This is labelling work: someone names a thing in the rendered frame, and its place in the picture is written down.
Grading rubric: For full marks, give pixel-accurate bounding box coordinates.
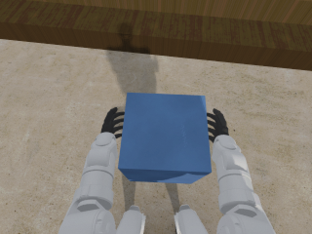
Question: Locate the carton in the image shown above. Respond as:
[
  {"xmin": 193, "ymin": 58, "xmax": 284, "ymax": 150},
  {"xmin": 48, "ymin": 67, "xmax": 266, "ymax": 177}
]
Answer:
[{"xmin": 118, "ymin": 93, "xmax": 212, "ymax": 184}]

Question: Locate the robot right thigh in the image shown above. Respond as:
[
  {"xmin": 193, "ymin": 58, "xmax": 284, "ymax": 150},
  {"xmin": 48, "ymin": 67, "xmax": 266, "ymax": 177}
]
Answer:
[{"xmin": 174, "ymin": 209, "xmax": 209, "ymax": 234}]

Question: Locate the robot right forearm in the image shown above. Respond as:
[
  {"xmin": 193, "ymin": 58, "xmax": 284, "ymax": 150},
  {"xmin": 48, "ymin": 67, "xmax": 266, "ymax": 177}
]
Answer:
[{"xmin": 212, "ymin": 135, "xmax": 273, "ymax": 228}]

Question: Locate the robot left upper arm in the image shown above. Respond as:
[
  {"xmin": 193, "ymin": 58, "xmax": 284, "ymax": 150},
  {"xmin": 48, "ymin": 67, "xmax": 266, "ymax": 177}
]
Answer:
[{"xmin": 58, "ymin": 209, "xmax": 116, "ymax": 234}]

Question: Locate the robot right upper arm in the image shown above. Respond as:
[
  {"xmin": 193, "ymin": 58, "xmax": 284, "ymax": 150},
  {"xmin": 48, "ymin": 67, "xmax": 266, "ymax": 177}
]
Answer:
[{"xmin": 216, "ymin": 213, "xmax": 276, "ymax": 234}]

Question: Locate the robot left thigh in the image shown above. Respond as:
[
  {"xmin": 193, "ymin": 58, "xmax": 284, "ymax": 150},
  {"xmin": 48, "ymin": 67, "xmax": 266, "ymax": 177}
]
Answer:
[{"xmin": 116, "ymin": 210, "xmax": 146, "ymax": 234}]

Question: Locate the robot thigh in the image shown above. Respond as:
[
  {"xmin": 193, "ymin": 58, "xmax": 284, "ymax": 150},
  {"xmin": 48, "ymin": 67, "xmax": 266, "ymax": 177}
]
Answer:
[
  {"xmin": 116, "ymin": 210, "xmax": 146, "ymax": 234},
  {"xmin": 174, "ymin": 209, "xmax": 209, "ymax": 234}
]

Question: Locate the robot left forearm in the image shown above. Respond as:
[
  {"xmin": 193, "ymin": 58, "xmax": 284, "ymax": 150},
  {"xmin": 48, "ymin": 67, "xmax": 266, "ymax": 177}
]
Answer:
[{"xmin": 58, "ymin": 132, "xmax": 118, "ymax": 234}]

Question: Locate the robot right hand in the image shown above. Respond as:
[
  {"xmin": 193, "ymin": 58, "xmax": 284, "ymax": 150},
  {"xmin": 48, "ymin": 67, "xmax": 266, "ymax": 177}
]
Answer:
[{"xmin": 207, "ymin": 108, "xmax": 229, "ymax": 143}]

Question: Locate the robot left hand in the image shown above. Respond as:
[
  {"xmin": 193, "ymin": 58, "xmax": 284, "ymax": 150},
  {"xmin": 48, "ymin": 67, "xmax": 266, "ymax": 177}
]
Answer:
[{"xmin": 100, "ymin": 107, "xmax": 125, "ymax": 138}]

